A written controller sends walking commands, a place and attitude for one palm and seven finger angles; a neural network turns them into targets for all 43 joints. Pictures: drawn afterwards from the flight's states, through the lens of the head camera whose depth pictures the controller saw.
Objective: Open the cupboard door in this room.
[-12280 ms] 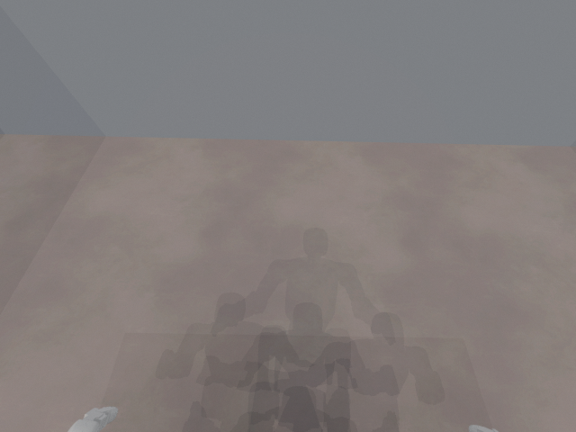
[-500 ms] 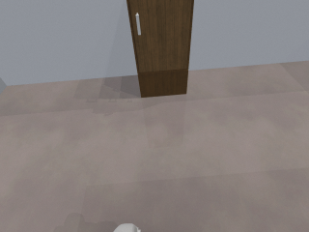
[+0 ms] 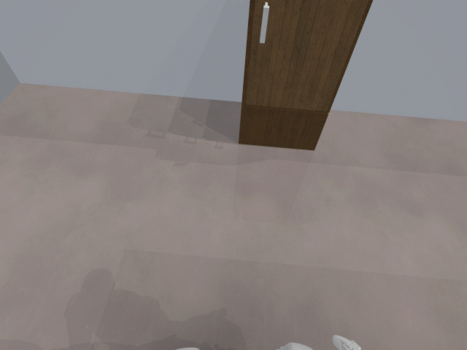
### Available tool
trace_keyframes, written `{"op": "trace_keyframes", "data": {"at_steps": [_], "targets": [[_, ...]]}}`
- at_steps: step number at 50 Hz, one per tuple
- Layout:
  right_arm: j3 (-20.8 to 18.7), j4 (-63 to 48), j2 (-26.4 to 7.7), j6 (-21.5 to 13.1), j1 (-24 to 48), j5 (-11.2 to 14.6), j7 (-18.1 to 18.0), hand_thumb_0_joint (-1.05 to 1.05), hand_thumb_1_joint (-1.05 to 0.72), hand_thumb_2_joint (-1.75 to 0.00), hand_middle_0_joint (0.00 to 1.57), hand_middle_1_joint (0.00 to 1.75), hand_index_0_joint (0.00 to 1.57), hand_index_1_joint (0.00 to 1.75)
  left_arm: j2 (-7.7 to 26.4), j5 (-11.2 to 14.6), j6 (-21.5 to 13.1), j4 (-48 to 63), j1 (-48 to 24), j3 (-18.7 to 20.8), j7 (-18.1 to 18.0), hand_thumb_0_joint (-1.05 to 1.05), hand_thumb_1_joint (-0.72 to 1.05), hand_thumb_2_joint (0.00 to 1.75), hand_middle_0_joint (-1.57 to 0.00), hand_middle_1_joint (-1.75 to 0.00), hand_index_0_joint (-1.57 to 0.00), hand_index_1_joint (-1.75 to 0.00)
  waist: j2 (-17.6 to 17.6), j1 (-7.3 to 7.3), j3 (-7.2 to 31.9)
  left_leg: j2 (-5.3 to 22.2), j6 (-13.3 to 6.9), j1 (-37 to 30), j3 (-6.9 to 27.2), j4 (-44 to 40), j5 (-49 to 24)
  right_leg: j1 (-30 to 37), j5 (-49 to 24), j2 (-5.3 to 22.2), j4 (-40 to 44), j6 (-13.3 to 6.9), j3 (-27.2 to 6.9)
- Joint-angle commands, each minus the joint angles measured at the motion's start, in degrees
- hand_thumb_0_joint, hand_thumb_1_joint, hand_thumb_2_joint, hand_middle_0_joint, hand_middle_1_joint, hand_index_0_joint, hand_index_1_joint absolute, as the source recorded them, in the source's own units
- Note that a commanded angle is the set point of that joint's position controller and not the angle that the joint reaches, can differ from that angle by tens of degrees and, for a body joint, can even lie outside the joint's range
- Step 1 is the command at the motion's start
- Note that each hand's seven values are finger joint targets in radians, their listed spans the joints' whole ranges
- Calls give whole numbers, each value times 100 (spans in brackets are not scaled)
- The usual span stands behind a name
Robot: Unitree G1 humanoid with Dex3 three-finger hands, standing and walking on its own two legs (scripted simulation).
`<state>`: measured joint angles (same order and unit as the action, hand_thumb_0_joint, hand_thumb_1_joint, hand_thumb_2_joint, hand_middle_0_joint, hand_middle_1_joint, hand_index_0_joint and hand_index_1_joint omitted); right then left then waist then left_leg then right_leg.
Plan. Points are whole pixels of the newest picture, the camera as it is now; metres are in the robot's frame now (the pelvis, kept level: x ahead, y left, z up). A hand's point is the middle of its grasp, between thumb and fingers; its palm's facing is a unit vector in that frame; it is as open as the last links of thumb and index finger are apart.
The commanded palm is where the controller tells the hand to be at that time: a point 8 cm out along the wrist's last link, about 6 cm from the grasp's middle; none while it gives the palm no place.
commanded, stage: stand and wait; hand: left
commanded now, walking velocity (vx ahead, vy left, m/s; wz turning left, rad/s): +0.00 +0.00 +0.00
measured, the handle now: (264, 22) +1.26 +0.00 -0.02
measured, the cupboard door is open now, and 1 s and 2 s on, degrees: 0 0 0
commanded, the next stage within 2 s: turn or walk to find it in 0.14 s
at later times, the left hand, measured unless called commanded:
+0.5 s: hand out of the picture +0.10 +0.15 -0.16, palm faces +0.09 -0.97 -0.23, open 7.2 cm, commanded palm none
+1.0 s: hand out of the picture +0.02 +0.09 -0.17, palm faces +0.11 -0.99 -0.13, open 7.4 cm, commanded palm none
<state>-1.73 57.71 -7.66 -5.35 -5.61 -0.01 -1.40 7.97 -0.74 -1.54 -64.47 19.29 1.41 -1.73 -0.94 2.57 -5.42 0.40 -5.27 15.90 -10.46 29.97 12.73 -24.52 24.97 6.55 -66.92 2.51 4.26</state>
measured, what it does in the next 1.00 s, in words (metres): steps on the spot: right foot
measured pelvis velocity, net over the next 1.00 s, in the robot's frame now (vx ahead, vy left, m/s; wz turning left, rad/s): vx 0.07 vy -0.04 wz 0.04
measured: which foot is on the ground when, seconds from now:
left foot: down 0.00-1.00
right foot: up 0.00-0.26, down 0.28-1.00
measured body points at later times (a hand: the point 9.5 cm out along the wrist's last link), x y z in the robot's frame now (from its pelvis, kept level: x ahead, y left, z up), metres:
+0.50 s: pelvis +0.07 -0.03 +0.00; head +0.08 -0.04 +0.45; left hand +0.09 +0.20 -0.15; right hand +0.04 -0.23 -0.16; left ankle +0.05 +0.06 -0.73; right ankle +0.09 -0.14 -0.73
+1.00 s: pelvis +0.07 -0.04 +0.01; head +0.07 -0.05 +0.46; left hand +0.02 +0.14 -0.15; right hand +0.06 -0.25 -0.16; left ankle +0.05 +0.06 -0.73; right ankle +0.09 -0.14 -0.73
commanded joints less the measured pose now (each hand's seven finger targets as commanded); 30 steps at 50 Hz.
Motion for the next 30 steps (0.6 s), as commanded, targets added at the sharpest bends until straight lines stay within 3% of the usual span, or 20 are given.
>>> {"op": "trace_keyframes", "data": {"at_steps": [1, 2, 5, 8, 10, 12, 13, 14, 15, 16, 17, 18, 19, 20, 23, 25, 30], "targets": [[-47, 174, -591, 86, -811, -49, -6, 0, -90, -90, 20, 30, 20, 30, 4, -28, 145, 84, 867, 28, 3, 0, 90, 90, -20, -30, -20, -30, 750, 8, 654, 1443, -332, 29, 908, -1361, -3521, 417, -748, 144, 559, 66, -218], [-81, 78, -561, 115, -723, -68, 1, 0, -90, -90, 20, 30, 20, 30, 12, -41, 194, 157, 794, 50, -3, 0, 90, 90, -20, -30, -20, -30, 740, 52, 590, 1425, -336, 183, 841, -1427, -3106, 445, -877, 145, 761, 94, -199], [-97, 56, -642, 187, -709, -101, 9, 0, -90, -90, 20, 30, 20, 30, 107, -69, 248, 417, 165, 30, 16, 0, 90, 90, -20, -30, -20, -30, 781, -58, 275, 1389, -343, 248, 923, -1494, -2225, 499, -1025, 93, 1683, 118, -116], [-110, 129, -703, 259, -846, -121, -2, 0, -90, -90, 20, 30, 20, 30, 251, -63, 250, 579, -244, 16, 9, 0, 90, 90, -20, -30, -20, -30, 800, -132, 85, 1421, -369, 225, 1273, -1510, -1596, 684, -859, 17, 2347, 110, -75], [-133, 178, -761, 330, -944, -126, -3, 0, -90, -90, 20, 30, 20, 30, 345, -59, 225, 648, -414, 20, 2, 0, 90, 90, -20, -30, -20, -30, 658, -173, 44, 1377, -337, 60, 1456, -1285, -1617, 806, -848, -85, 2892, 113, 32], [-144, 196, -802, 381, -972, -110, 0, 0, -90, -90, 20, 30, 20, 30, 486, -36, 189, 659, -347, 64, -9, 0, 90, 90, -20, -30, -20, -30, 554, -75, 47, 1251, -167, 150, 1545, -971, -1546, 1204, -1185, -104, 3599, 98, 55], [-121, 218, -732, 384, -979, -92, 4, 0, -90, -90, 20, 30, 20, 30, 548, -34, 145, 608, -189, 67, -20, 0, 90, 90, -20, -30, -20, -30, 311, -5, 195, 1059, 32, 117, 1401, -701, -1261, 1481, -1628, -14, 4134, 57, -46], [-91, 229, -560, 378, -1096, -64, 17, 0, -90, -90, 20, 30, 20, 30, 714, -47, 81, 566, -113, 64, -43, 0, 90, 90, -20, -30, -20, -30, -108, -67, 390, 729, 281, 227, 1133, -364, -840, 1765, -2237, 391, 4346, -113, -524], [-54, 211, -389, 391, -1204, -40, 32, 0, -90, -90, 20, 30, 20, 30, 900, -39, 36, 565, -155, 71, -55, 0, 90, 90, -20, -30, -20, -30, -656, -181, 437, 393, 468, 366, 883, -208, -84, 1816, -2769, 932, 4465, -400, -1049], [-31, 261, -341, 434, -1311, -50, 52, 0, -90, -90, 20, 30, 20, 30, 1009, -7, 22, 575, -245, 61, -51, 0, 90, 90, -20, -30, -20, -30, -840, -254, 350, 201, 575, 300, 774, -130, 494, 1659, -3147, 1266, 4589, -698, -1202], [-27, 359, -374, 491, -1418, -80, 38, 0, -90, -90, 20, 30, 20, 30, 1045, 32, -27, 565, -344, 97, -43, 0, 90, 90, -20, -30, -20, -30, -1383, -278, 544, 198, 618, -36, 752, 51, 751, 1460, -3016, 1250, 4774, -931, -1261], [-36, 420, -402, 508, -1452, -84, 29, 0, -90, -90, 20, 30, 20, 30, 921, 44, -20, 567, -473, 73, -45, 0, 90, 90, -20, -30, -20, -30, -1235, -306, 500, 240, 616, -227, 812, 72, 758, 1244, -2764, 1140, 4838, -996, -1126], [-24, 493, -359, 506, -1529, -79, 30, 0, -90, -90, 20, 30, 20, 30, 864, 53, -7, 561, -549, 39, -44, 0, 90, 90, -20, -30, -20, -30, -1023, -347, 498, 275, 601, -404, 849, -146, 436, 1156, -2583, 980, 4750, -926, -924], [-7, 583, -308, 480, -1665, -85, 31, 0, -90, -90, 20, 30, 20, 30, 758, 58, -6, 542, -585, 47, -44, 0, 90, 90, -20, -30, -20, -30, -743, -390, 577, 362, 585, -604, 893, -516, -199, 1143, -2469, 775, 4552, -770, -684], [33, 725, -390, 392, -1647, -83, 8, 0, -90, -90, 20, 30, 20, 30, 528, 92, 41, 419, -461, -29, -64, 0, 90, 90, -20, -30, -20, -30, 136, -260, 605, 709, 436, -737, 1138, -933, -1275, 1357, -2179, 224, 4232, -365, -238], [43, 779, -402, 369, -1601, -59, -20, 0, -90, -90, 20, 30, 20, 30, 504, 85, 55, 288, -303, -58, -77, 0, 90, 90, -20, -30, -20, -30, 210, -213, 548, 759, 390, -719, 1126, -999, -1503, 1539, -2240, 180, 4287, -302, -202], [73, 872, -319, 401, -1620, -35, -53, 0, -90, -90, 20, 30, 20, 30, 450, 78, 55, 61, -70, -106, -80, 0, 90, 90, -20, -30, -20, -30, 140, -232, 249, 710, 415, -700, 1052, -1145, -955, 1506, -2136, 208, 4580, -335, -294]]}}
